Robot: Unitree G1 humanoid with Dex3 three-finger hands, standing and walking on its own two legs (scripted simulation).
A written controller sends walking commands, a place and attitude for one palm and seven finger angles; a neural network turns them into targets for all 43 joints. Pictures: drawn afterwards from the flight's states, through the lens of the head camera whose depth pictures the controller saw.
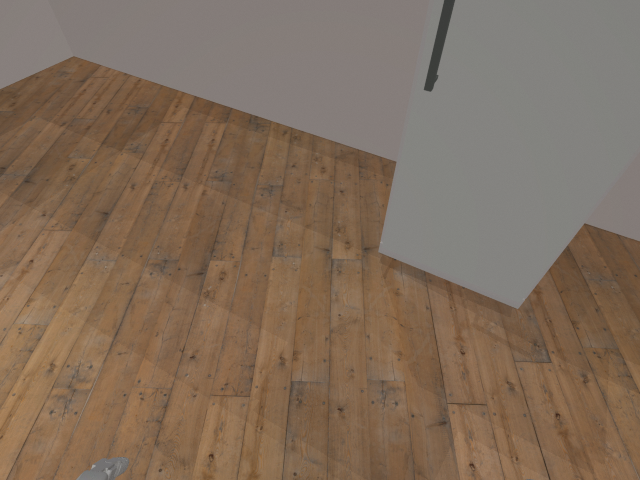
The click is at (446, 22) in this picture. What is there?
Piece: fridge door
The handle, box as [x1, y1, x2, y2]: [424, 0, 454, 91]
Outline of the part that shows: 454,0 444,0 424,89 429,91 432,89 433,83 437,78 436,71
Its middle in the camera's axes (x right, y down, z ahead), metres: +0.27 -0.52 +0.78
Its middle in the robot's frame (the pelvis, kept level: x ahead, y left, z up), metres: +0.98 -0.22 +0.23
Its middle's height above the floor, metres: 1.00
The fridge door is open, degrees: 0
